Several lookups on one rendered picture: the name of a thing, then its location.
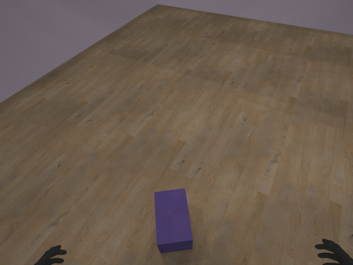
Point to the carton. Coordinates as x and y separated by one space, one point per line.
173 229

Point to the right robot hand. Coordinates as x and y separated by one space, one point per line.
338 253

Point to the left robot hand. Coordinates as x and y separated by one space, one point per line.
53 251

